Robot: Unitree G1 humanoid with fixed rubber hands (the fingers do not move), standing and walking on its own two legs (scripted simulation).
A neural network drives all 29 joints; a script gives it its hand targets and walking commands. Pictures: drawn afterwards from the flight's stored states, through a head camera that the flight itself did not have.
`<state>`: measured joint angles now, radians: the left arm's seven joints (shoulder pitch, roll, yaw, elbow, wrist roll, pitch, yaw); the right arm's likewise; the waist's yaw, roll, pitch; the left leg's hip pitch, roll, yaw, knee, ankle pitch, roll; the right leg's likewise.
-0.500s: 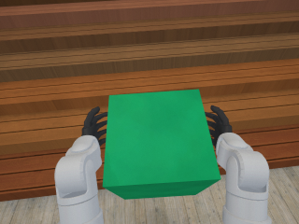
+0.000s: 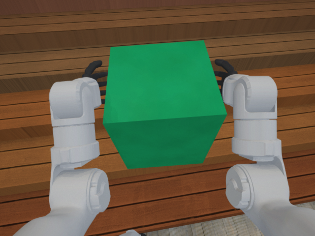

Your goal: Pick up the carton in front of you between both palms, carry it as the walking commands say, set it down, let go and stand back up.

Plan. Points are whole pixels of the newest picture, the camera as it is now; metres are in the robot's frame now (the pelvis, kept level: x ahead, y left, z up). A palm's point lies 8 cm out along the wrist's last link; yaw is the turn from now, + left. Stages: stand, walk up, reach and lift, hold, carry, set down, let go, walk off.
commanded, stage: carry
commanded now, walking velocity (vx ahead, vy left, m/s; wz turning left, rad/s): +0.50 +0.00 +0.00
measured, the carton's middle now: (161, 111) +0.40 -0.01 +0.09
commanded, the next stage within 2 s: none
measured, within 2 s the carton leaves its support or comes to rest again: neither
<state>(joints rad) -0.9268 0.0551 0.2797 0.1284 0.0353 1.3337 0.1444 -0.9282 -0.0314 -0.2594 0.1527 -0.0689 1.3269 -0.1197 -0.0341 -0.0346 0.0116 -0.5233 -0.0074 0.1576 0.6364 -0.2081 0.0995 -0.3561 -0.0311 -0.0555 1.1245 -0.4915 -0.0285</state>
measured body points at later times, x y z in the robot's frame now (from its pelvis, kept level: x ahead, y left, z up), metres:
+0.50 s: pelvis +0.33 -0.04 +0.10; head +0.43 -0.01 +0.53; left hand +0.71 +0.17 +0.21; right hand +0.76 -0.13 +0.21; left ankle +0.17 +0.06 -0.41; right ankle +0.37 -0.11 -0.61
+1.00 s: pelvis +0.63 +0.02 +0.24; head +0.67 +0.02 +0.69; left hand +1.05 +0.12 +0.41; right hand +1.01 -0.18 +0.40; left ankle +0.65 +0.10 -0.49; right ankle +0.65 -0.08 -0.32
